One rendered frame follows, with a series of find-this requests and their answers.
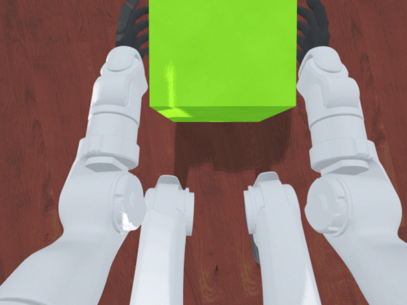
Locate robot right hand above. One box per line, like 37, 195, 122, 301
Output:
296, 0, 331, 65

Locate robot left hand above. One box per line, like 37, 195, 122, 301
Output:
115, 0, 149, 59

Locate carton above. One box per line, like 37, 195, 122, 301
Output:
149, 0, 297, 122

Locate robot right upper arm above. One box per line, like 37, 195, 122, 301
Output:
305, 173, 407, 305

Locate left robot forearm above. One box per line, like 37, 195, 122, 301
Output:
59, 46, 148, 223

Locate robot right foot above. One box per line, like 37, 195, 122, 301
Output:
245, 213, 260, 264

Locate right robot forearm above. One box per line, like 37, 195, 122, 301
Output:
296, 46, 402, 217

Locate robot left upper arm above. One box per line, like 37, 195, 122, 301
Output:
0, 171, 146, 305

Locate robot right thigh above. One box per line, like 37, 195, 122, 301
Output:
244, 180, 322, 305

